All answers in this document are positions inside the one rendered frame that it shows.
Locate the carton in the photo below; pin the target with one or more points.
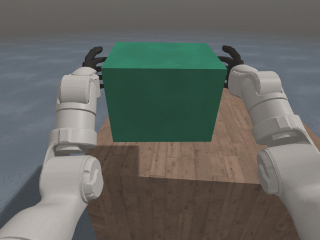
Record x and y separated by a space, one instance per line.
162 91

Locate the robot left upper arm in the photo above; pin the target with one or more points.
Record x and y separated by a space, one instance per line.
67 185

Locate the robot left forearm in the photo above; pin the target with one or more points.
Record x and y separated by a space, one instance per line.
76 106

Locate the pedestal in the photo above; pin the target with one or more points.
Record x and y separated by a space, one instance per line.
206 190

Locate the left robot hand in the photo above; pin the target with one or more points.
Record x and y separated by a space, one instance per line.
91 62

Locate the robot right forearm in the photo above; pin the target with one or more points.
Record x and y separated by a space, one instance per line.
274 123

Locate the robot right upper arm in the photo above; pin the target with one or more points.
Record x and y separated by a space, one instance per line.
292 172

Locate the right robot hand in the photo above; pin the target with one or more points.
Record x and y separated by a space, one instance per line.
232 62

